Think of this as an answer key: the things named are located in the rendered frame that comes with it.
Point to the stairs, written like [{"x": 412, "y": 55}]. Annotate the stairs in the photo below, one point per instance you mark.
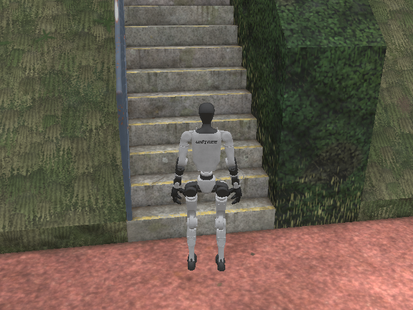
[{"x": 180, "y": 54}]

